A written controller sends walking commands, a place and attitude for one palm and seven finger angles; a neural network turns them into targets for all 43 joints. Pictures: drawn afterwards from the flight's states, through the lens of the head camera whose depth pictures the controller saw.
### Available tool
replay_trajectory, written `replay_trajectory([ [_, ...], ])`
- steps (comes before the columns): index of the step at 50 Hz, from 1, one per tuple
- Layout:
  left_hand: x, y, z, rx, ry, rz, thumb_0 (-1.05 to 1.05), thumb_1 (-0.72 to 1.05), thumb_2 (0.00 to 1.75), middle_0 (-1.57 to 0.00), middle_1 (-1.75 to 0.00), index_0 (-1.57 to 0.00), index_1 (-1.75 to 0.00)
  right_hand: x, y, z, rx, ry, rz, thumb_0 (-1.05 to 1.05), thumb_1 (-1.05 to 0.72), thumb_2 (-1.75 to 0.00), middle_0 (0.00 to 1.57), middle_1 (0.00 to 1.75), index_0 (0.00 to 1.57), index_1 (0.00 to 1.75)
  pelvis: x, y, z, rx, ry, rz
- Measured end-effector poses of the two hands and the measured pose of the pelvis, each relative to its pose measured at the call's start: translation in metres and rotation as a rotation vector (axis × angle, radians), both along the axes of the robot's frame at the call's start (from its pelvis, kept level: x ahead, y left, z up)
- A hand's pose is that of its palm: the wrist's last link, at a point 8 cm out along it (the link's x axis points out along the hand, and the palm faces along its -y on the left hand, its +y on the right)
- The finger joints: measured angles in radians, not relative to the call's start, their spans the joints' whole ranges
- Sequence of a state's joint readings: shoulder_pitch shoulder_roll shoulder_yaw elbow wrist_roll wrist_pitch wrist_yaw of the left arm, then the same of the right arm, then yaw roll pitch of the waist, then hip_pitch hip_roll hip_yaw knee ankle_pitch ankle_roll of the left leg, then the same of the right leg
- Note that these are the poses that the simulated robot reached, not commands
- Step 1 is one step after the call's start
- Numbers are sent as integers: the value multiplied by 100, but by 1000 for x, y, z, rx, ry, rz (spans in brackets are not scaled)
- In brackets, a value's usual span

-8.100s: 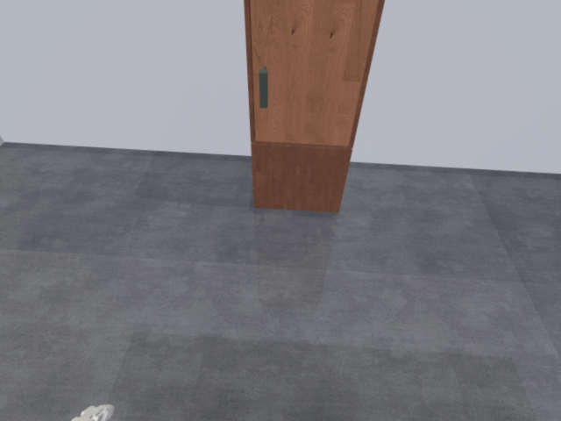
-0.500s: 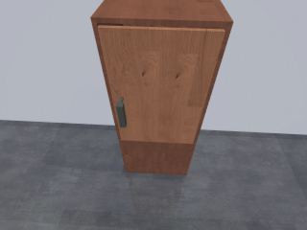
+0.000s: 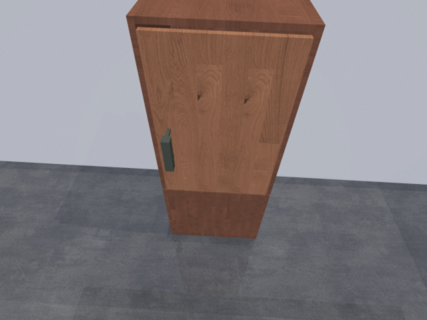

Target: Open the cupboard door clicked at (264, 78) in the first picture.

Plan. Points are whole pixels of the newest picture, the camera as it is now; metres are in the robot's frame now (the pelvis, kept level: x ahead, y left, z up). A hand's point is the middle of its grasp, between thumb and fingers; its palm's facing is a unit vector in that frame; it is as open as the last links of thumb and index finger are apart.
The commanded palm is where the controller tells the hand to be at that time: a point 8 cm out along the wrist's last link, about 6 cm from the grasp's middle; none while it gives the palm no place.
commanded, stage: look again from close up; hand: left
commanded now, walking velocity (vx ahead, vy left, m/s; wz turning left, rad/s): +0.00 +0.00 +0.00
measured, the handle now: (169, 149) +0.60 +0.16 -0.10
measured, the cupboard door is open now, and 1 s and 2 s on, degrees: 0 0 0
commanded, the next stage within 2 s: raise the hand with hooked fingers in 0.44 s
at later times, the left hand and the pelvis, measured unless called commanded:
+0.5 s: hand out of the picture +0.04 +0.17 -0.18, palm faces +0.00 -0.98 -0.18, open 7.4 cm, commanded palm none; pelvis +0.03 +0.00 +0.00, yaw -1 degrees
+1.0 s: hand (130, 311) +0.17 +0.17 -0.11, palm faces +0.07 -1.00 +0.02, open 8.8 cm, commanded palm +0.17 +0.24 -0.07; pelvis +0.01 -0.04 -0.10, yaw +2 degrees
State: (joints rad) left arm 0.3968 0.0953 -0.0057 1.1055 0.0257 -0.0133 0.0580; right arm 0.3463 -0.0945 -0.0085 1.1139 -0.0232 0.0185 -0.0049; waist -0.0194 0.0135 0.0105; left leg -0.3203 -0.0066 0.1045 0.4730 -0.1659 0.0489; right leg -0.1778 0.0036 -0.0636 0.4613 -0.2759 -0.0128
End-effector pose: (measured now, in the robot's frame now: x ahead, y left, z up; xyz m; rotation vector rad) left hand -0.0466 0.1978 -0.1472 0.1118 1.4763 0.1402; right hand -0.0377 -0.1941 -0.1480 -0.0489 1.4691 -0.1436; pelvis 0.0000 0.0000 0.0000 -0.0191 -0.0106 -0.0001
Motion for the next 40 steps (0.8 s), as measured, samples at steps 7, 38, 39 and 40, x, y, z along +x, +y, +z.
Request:
replay_trajectory([
  [7,21,17,-4,30,-58,9,0,91,90,-20,-30,-20,-30,30,-6,-9,-24,-82,37,1,-91,-90,20,30,20,30,9,7,-9,-4,2,15],
  [38,259,38,150,79,-1263,12,1,83,86,-20,-36,-21,-35,192,-55,37,-154,-715,141,1,-90,-90,20,30,20,30,24,-5,-22,22,91,45],
  [39,264,36,152,52,-1332,-14,1,81,85,-20,-37,-21,-36,201,-57,38,-157,-748,150,1,-90,-90,20,30,20,30,22,-7,-28,21,116,38],
  [40,266,33,151,18,-1392,-44,0,79,85,-20,-38,-21,-38,210,-60,38,-161,-779,160,1,-90,-90,20,30,20,30,21,-11,-34,22,141,30],
])
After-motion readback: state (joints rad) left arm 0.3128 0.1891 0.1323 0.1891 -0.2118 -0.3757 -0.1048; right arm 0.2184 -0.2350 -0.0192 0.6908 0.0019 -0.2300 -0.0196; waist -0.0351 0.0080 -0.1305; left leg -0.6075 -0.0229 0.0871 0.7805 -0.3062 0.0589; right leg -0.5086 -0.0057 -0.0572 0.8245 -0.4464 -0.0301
